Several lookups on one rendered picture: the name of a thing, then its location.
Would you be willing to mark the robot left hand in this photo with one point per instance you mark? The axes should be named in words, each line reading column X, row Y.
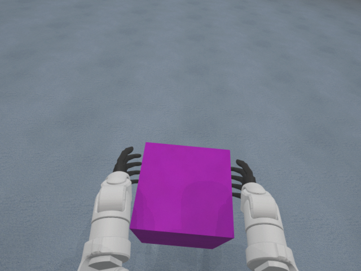
column 123, row 166

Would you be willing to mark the left robot forearm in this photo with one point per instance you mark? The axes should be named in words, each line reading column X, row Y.
column 109, row 245

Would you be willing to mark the robot right hand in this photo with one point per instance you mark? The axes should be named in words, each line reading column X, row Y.
column 247, row 176

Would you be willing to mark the right robot forearm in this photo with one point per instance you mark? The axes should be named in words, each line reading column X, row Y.
column 267, row 248

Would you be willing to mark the carton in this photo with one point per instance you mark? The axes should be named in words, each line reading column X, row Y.
column 184, row 197

